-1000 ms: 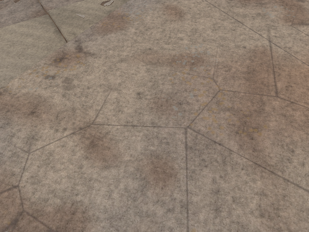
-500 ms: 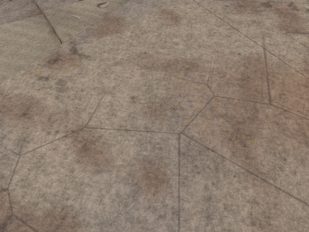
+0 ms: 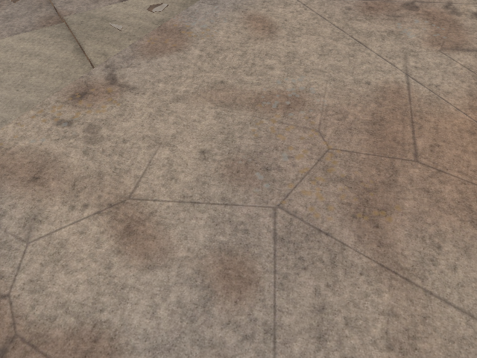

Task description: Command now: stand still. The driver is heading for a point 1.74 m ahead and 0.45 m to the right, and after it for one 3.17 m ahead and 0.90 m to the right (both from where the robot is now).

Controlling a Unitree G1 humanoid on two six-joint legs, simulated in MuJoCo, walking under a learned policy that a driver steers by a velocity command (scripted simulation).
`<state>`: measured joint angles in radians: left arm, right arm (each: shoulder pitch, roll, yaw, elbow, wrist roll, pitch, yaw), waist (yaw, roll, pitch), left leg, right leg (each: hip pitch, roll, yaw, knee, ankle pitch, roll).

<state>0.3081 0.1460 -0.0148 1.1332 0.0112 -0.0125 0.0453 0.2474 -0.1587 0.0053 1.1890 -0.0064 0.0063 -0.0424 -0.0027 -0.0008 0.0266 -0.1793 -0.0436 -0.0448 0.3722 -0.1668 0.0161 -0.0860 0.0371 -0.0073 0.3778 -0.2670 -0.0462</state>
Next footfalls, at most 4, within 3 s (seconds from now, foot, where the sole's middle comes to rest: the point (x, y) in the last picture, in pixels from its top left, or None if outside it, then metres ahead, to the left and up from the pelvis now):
0.50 left None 0.17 0.13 -0.78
0.98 right None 0.51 -0.02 -0.78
1.54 left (203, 263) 0.83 0.15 -0.78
2.08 right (278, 211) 1.04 -0.10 -0.78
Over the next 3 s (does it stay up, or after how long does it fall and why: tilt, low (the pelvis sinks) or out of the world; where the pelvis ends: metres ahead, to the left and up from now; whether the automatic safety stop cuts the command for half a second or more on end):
stays up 1.36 -0.23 0.00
